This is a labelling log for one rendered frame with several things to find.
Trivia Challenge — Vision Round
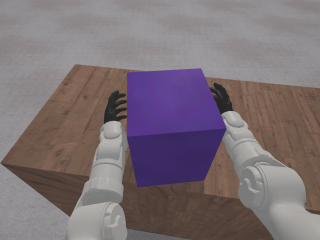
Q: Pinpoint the robot right hand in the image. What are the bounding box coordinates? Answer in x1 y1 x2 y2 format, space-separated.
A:
209 82 233 115

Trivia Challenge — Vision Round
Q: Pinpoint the pedestal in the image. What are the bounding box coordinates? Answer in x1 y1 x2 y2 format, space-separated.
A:
0 64 320 240

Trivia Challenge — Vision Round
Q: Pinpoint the robot left hand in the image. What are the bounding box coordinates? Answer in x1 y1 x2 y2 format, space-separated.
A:
104 90 127 124

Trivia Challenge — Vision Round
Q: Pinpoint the robot right forearm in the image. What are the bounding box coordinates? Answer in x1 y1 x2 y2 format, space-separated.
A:
221 111 306 203

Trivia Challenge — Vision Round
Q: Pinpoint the robot left upper arm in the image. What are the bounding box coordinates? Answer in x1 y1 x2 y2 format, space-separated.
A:
66 201 128 240

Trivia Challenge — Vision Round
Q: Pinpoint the carton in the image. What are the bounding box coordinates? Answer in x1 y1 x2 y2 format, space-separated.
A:
127 68 227 187

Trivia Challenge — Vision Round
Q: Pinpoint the robot left forearm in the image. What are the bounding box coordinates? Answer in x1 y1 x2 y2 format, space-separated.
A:
66 121 128 240

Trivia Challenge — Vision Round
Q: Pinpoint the robot right upper arm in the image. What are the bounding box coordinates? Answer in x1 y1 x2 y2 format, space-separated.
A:
238 164 320 240

